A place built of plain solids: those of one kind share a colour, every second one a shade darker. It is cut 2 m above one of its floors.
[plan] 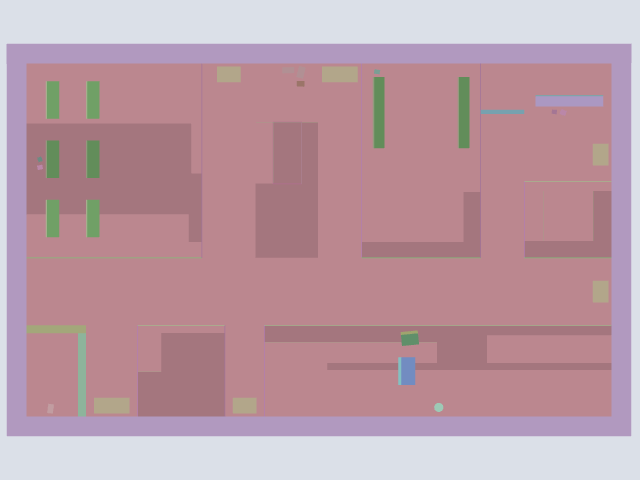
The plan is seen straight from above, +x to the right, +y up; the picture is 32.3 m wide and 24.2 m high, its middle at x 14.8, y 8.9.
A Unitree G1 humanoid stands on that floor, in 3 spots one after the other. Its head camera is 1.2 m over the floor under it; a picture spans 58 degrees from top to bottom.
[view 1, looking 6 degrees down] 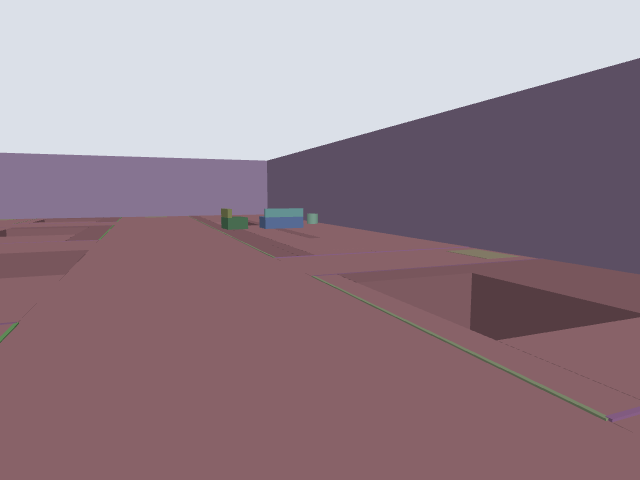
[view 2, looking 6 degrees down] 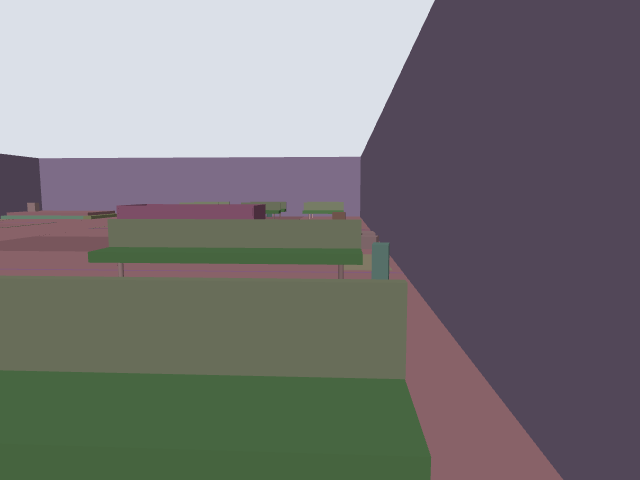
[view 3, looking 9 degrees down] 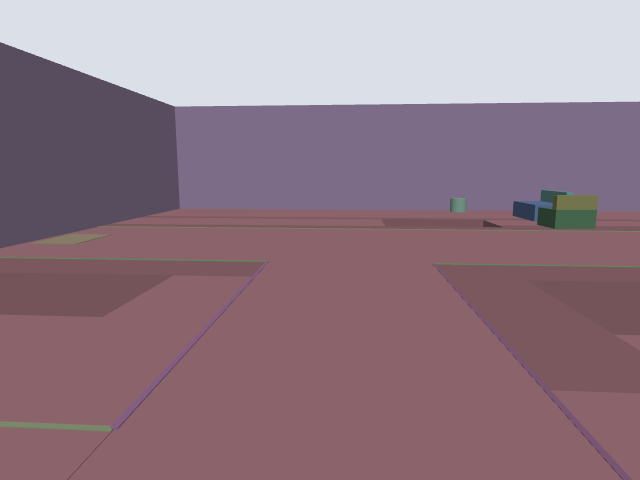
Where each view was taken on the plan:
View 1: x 4.14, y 6.85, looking -22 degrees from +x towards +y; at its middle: floor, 11.40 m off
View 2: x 23.52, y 16.86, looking -177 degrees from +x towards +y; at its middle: back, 6.03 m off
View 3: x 24.00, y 13.65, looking -86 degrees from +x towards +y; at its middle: floor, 7.66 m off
